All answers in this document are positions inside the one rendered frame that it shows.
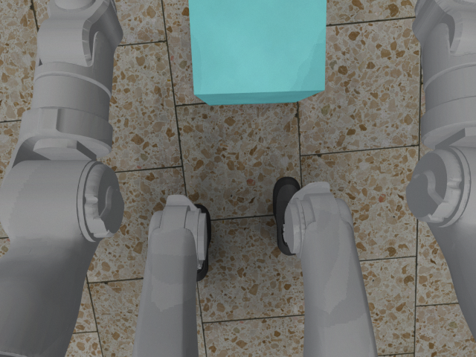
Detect left robot upper arm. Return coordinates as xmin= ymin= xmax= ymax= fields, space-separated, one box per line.
xmin=0 ymin=160 xmax=124 ymax=357

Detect robot thigh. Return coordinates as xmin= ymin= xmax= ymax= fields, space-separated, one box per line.
xmin=286 ymin=193 xmax=378 ymax=357
xmin=132 ymin=205 xmax=207 ymax=357

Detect right robot forearm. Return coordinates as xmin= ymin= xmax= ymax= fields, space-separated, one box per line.
xmin=412 ymin=0 xmax=476 ymax=149

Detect right robot thigh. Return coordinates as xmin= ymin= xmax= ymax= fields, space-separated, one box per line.
xmin=286 ymin=193 xmax=378 ymax=357

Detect right robot upper arm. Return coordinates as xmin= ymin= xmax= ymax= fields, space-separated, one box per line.
xmin=405 ymin=146 xmax=476 ymax=342

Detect left robot thigh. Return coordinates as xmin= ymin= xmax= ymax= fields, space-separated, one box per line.
xmin=132 ymin=205 xmax=207 ymax=357

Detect left robot forearm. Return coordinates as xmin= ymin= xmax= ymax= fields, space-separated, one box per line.
xmin=0 ymin=0 xmax=123 ymax=233

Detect carton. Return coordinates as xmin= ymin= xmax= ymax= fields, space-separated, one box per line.
xmin=188 ymin=0 xmax=327 ymax=106

